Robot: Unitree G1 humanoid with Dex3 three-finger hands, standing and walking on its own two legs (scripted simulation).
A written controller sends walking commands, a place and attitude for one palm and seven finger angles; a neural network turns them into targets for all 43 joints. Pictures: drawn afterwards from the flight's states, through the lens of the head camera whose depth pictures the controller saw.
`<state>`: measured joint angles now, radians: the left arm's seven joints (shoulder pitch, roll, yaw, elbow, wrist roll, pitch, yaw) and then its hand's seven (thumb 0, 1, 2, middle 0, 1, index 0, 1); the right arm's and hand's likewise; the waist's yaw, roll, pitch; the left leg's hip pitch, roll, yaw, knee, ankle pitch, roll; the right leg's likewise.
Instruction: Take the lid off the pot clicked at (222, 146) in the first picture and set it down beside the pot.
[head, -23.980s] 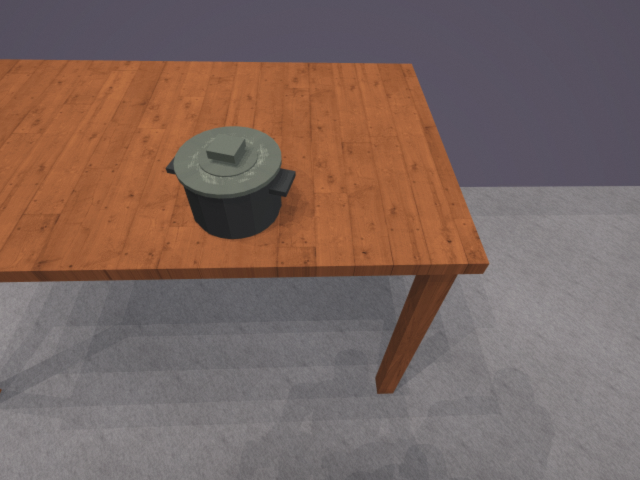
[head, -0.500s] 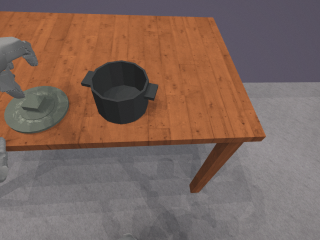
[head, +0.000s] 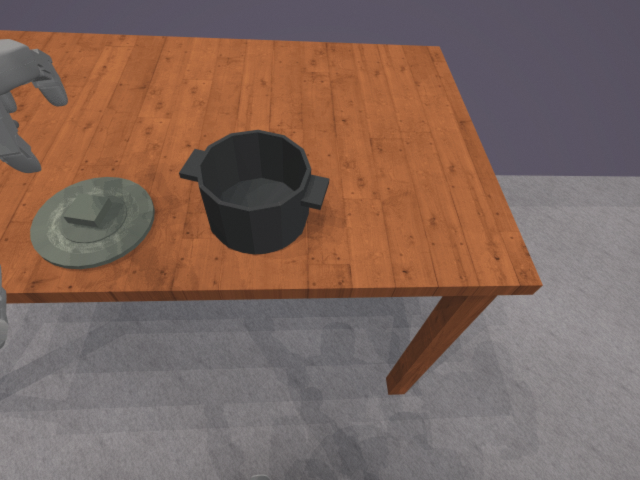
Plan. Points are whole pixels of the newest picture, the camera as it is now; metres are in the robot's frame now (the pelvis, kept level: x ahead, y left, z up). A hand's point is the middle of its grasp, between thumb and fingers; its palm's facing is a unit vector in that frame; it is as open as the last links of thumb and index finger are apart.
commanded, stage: draw the hand back to the body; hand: left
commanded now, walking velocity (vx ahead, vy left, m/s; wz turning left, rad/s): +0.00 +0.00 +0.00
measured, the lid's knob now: (88, 210) +0.49 +0.31 +0.02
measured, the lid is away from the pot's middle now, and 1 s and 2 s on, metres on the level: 0.24 0.24 0.24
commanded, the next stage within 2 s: none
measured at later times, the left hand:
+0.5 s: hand (18, 152) +0.44 +0.31 +0.17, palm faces -0.30 -0.06 -0.95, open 11.0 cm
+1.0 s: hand (51, 144) +0.40 +0.24 +0.22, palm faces +0.40 -0.89 -0.24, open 10.4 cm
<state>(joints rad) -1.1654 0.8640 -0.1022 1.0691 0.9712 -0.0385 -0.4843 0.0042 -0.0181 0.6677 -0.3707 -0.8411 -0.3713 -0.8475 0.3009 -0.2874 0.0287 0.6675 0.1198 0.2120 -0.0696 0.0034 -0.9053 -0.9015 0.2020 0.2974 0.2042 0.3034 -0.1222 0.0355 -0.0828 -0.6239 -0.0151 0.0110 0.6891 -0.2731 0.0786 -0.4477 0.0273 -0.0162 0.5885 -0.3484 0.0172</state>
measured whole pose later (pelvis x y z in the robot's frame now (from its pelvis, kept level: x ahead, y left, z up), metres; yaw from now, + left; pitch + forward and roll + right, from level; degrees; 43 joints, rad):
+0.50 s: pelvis -0.01 +0.01 +0.00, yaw +1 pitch +9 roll -3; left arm -0.96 0.81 -0.05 0.85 0.93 -0.05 -0.46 0.00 -0.02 0.67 -0.37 -0.84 -0.37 -0.85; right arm 0.28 -0.28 0.02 0.62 0.11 0.25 -0.04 0.01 -0.91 -0.90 0.20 0.30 0.20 0.30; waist -0.10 0.04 -0.06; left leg -0.57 -0.03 0.01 0.64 -0.24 0.09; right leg -0.40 0.01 -0.02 0.56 -0.33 0.01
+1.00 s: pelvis +0.01 -0.03 +0.02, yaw -1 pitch +0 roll -1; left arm -0.43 0.49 0.32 0.41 -0.05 -0.06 0.07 0.00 0.13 0.71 -0.34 -0.75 -0.34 -0.75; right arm 0.21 -0.27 0.06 0.62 0.06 -0.01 -0.06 0.01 -0.90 -0.90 0.20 0.30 0.20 0.30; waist -0.02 0.02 0.00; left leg -0.23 0.00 0.04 0.43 -0.20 0.03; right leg -0.08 0.04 0.02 0.36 -0.27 -0.02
